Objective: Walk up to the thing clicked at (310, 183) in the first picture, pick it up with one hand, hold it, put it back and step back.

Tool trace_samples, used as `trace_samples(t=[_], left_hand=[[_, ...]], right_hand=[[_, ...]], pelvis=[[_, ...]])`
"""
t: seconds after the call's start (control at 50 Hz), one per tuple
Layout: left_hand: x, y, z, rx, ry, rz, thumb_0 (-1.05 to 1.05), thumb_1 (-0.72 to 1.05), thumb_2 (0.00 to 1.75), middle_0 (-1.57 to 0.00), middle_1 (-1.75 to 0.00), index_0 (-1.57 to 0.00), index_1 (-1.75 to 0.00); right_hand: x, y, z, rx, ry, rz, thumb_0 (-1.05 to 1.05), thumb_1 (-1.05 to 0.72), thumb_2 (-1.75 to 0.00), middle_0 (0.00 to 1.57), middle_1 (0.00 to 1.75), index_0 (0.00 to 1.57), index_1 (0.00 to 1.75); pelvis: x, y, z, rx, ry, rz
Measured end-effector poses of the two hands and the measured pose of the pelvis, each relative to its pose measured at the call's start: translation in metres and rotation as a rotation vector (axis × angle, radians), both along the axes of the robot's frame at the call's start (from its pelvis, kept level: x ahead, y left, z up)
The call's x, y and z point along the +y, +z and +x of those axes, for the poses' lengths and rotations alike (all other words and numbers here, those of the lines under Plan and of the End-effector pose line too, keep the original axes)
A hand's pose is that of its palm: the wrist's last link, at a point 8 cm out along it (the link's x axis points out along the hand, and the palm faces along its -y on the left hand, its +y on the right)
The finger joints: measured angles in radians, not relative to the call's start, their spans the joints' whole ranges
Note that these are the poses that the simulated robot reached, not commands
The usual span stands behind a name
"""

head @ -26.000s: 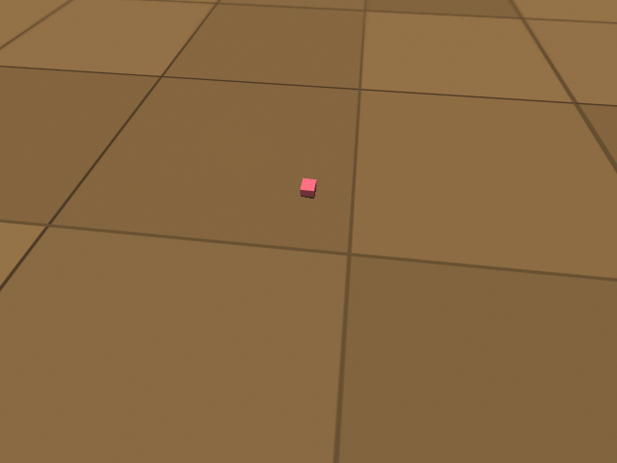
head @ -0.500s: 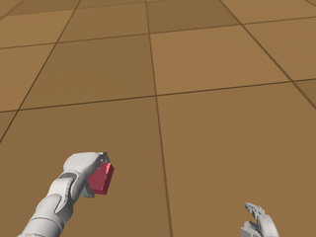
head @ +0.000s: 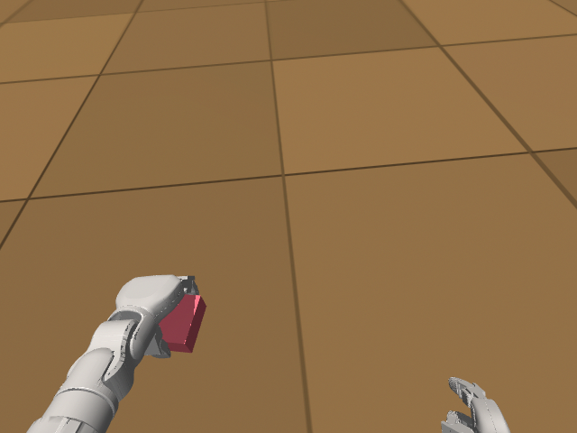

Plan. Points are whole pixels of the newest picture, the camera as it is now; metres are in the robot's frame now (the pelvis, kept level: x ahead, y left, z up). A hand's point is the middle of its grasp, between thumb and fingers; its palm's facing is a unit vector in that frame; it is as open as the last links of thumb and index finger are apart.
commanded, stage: crouch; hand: left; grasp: from above
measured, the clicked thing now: (177, 321) +0.31 +0.21 -0.06
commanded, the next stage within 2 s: none
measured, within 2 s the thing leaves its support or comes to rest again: neither
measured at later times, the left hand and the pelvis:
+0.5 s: hand (173, 343) +0.29 +0.23 -0.12, palm faces -0.45 +0.01 -0.89, open 10.4 cm; pelvis -0.02 +0.00 -0.03, yaw +1 degrees
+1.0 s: hand (206, 352) +0.37 +0.24 -0.37, palm faces -0.46 +0.03 -0.88, open 10.4 cm; pelvis -0.07 +0.01 -0.24, yaw +0 degrees
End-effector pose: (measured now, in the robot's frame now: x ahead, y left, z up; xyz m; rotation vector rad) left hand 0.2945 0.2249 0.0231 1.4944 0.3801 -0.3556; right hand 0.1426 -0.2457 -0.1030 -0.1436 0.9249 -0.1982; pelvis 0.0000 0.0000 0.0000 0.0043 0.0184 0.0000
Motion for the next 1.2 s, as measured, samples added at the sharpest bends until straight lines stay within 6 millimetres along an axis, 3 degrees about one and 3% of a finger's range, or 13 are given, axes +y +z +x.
trace_samples(t=[0.26,0.38,0.48,0.58,0.7,0.9,1.02,1.2], left_hand=[[-0.001,-0.016,-0.003,0.006,0.011,-0.001,0.01,0.05,0.48,-0.83,-0.72,-0.57,-0.58],[0.002,-0.045,-0.005,0.006,0.013,0.022,0.01,0.04,0.48,-0.86,-0.69,-0.59,-0.56],[0.004,-0.081,0.003,-0.001,-0.001,0.056,0.02,0.05,0.46,-0.87,-0.68,-0.6,-0.55],[0.003,-0.127,0.019,-0.022,-0.027,0.085,0.02,0.05,0.44,-0.87,-0.67,-0.6,-0.54],[0.005,-0.191,0.044,-0.037,-0.042,0.109,0.02,0.06,0.43,-0.86,-0.67,-0.6,-0.54],[0.015,-0.289,0.075,-0.036,0.012,0.113,0.02,0.07,0.43,-0.86,-0.65,-0.6,-0.53],[0.014,-0.346,0.082,0.02,0.005,0.088,0.02,0.07,0.42,-0.83,-0.65,-0.6,-0.54],[0.015,-0.426,0.091,0.015,-0.031,0.049,0.02,0.09,0.42,-0.82,-0.68,-0.58,-0.54]], right_hand=[[-0.002,-0.003,-0.007,0.033,-0.012,0.003,0.01,-0.9,-0.9,0.2,0.3,0.2,0.3],[-0.005,-0.009,-0.013,0.068,0.004,-0.017,0.01,-0.9,-0.9,0.2,0.3,0.2,0.3],[-0.013,-0.028,-0.029,0.118,0.014,-0.053,0.01,-0.9,-0.9,0.2,0.3,0.2,0.3],[-0.025,-0.063,-0.056,0.183,0.0,-0.095,0.01,-0.9,-0.9,0.2,0.3,0.2,0.3],[-0.032,-0.119,-0.102,0.284,-0.033,-0.135,0.01,-0.91,-0.9,0.2,0.3,0.2,0.3],[-0.018,-0.217,-0.169,0.438,-0.08,-0.12,0.01,-0.91,-0.9,0.2,0.3,0.2,0.3],[-0.007,-0.263,-0.181,0.468,-0.068,-0.089,0.01,-0.91,-0.9,0.2,0.3,0.2,0.3],[-0.012,-0.312,-0.167,0.474,0.018,-0.111,0.01,-0.9,-0.9,0.21,0.3,0.2,0.3]], pelvis=[[0.001,-0.001,0.001,0.014,0.002,-0.001],[-0.001,-0.008,-0.004,0.059,0.014,-0.003],[-0.001,-0.027,-0.014,0.143,0.024,-0.012],[0.001,-0.063,-0.027,0.25,0.027,-0.025],[0.005,-0.118,-0.043,0.379,0.025,-0.04],[0.011,-0.208,-0.064,0.532,0.023,-0.059],[0.012,-0.25,-0.071,0.582,0.021,-0.068],[0.007,-0.306,-0.072,0.641,0.024,-0.086]])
